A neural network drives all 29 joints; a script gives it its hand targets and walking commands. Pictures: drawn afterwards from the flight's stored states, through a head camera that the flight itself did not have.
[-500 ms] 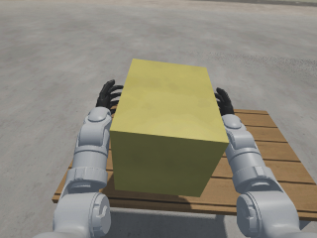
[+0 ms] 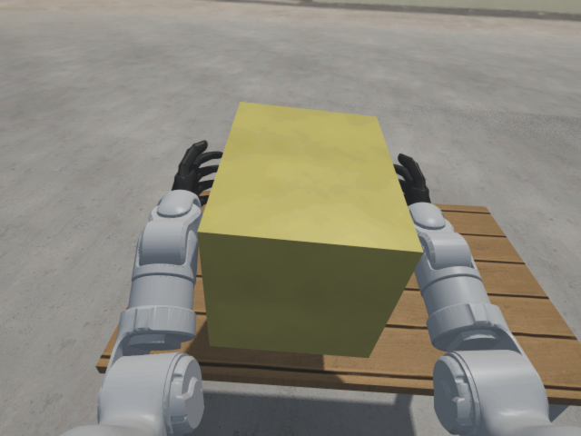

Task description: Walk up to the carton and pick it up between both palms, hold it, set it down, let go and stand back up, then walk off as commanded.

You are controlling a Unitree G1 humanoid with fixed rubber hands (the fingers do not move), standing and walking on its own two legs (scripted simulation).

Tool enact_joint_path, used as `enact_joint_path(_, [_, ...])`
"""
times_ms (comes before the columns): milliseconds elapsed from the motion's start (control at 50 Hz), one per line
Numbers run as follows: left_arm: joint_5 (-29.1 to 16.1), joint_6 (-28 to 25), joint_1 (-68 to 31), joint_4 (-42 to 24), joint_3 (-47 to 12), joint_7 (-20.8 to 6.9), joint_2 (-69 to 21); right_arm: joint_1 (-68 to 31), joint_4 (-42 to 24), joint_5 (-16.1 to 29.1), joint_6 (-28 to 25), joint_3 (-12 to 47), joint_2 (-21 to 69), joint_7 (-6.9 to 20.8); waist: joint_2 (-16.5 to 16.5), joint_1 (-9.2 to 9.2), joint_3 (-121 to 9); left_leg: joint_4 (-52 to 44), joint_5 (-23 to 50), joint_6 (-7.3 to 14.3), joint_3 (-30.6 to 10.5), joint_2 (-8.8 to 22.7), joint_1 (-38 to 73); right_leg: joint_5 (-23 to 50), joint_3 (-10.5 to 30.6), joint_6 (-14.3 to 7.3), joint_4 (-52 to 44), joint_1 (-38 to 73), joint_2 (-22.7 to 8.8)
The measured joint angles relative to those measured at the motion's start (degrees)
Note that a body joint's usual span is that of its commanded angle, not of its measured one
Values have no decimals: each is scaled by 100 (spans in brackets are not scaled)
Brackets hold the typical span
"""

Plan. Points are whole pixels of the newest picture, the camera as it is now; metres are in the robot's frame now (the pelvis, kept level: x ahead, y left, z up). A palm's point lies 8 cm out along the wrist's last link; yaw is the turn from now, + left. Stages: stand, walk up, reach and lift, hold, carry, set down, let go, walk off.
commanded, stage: hold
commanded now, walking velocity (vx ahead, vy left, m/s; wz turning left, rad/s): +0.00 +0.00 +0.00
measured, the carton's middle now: (300, 221) +0.38 +0.02 +0.16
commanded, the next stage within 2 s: none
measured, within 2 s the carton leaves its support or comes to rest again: neither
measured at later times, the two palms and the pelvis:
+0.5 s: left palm (187, 196) +0.35 +0.18 +0.21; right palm (414, 208) +0.37 -0.14 +0.20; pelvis +0.00 +0.00 +0.00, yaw +0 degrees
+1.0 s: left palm (187, 197) +0.35 +0.18 +0.21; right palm (414, 208) +0.37 -0.14 +0.20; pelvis +0.00 +0.00 +0.00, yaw +0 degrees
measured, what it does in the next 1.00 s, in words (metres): stands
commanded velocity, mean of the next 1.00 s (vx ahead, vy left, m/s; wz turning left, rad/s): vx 0.00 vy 0.00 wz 0.00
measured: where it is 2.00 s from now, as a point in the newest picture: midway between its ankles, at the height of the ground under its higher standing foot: outside the picture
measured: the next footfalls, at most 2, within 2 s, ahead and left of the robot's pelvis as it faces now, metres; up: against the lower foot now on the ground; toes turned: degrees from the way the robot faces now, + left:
none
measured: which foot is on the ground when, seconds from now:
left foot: down 0.00-1.00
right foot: down 0.00-1.00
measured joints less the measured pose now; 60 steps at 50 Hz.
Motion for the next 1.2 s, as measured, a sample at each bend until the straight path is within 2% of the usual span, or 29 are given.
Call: enact_joint_path(1200, [80, 194, -25, -55, -1, -34, -3, 0, -73, 10, 115, 0, 0, -5, 0, 0, 0, -3, 10, 0, -2, -1, 0, 10, 0, -3, 0, 0, 0])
